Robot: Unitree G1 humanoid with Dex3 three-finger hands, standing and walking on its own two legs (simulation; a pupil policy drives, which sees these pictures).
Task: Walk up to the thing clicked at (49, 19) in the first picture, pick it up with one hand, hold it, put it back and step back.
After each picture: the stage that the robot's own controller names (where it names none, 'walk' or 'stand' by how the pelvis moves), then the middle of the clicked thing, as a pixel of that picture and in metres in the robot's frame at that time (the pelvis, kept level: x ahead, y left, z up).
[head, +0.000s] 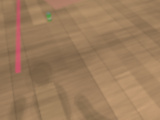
stand; (49, 16) +2.08 +0.51 -0.72
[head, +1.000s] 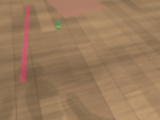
walk; (58, 25) +1.99 +0.28 -0.71
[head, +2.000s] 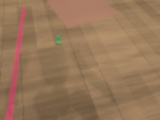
walk; (58, 39) +1.42 +0.24 -0.72
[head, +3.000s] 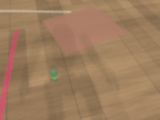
walk; (54, 74) +0.94 +0.27 -0.71
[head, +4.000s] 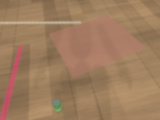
walk; (57, 105) +0.61 +0.26 -0.69
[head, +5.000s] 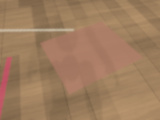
stand; out of the picture +0.42 +0.23 -0.70
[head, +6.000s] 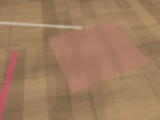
stand; out of the picture +0.42 +0.21 -0.71
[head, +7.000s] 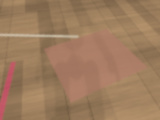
stand; out of the picture +0.38 +0.24 -0.72
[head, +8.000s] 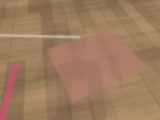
stand; out of the picture +0.40 +0.24 -0.73
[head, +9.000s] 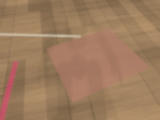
stand; out of the picture +0.39 +0.23 -0.73
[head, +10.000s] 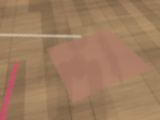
stand; out of the picture +0.39 +0.23 -0.73
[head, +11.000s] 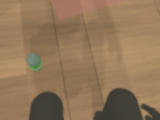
go down; (34, 63) +0.49 +0.21 -0.39
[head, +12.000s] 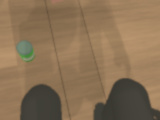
approach; (26, 51) +0.50 +0.22 -0.31
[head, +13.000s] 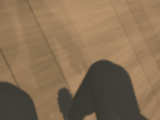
close in; out of the picture +0.49 +0.27 -0.23
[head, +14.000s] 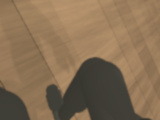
close; out of the picture +0.48 +0.29 -0.24
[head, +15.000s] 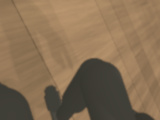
lift; out of the picture +0.45 +0.26 -0.24
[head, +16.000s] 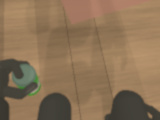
lift; (27, 81) +0.34 +0.21 -0.07
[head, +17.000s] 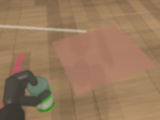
hold; (41, 95) +0.32 +0.16 +0.02
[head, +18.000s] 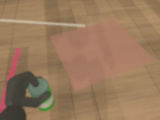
hold; (42, 95) +0.33 +0.16 -0.01
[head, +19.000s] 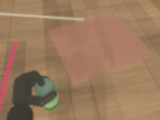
crouch; (47, 94) +0.33 +0.14 -0.03
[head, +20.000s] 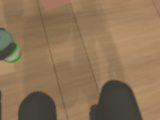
crouch; (7, 48) +0.48 +0.21 -0.11
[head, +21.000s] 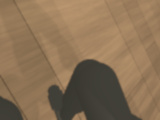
lower; out of the picture +0.49 +0.26 -0.25
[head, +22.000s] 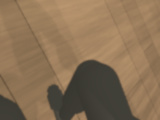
lower; out of the picture +0.49 +0.26 -0.25
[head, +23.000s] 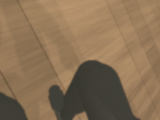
lower; out of the picture +0.49 +0.26 -0.25
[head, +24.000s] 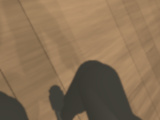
lower; out of the picture +0.49 +0.26 -0.25
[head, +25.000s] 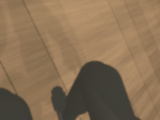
draw back; out of the picture +0.48 +0.25 -0.26
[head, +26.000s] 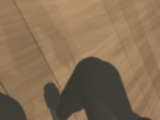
withdraw; out of the picture +0.47 +0.26 -0.25
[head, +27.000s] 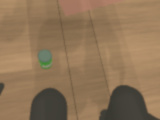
walk; (45, 59) +0.51 +0.18 -0.34
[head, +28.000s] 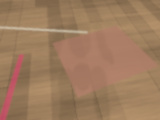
stand; out of the picture +0.41 +0.16 -0.66
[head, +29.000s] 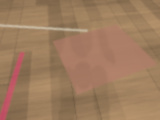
stand; out of the picture +0.43 +0.17 -0.67
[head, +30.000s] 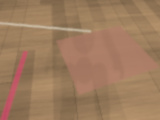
stand; out of the picture +0.43 +0.16 -0.69
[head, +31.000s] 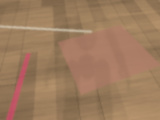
walk; out of the picture +0.44 +0.17 -0.72
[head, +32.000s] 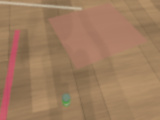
walk; (66, 100) +0.55 +0.10 -0.71
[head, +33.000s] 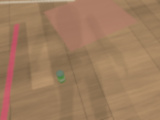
walk; (60, 76) +0.77 +0.25 -0.69
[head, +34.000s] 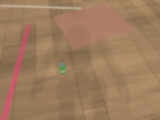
stand; (62, 68) +1.01 +0.23 -0.70
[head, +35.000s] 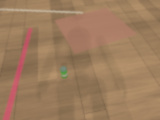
stand; (63, 72) +1.00 +0.21 -0.73
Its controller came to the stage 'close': yes
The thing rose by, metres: 0.71
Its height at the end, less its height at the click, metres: +0.00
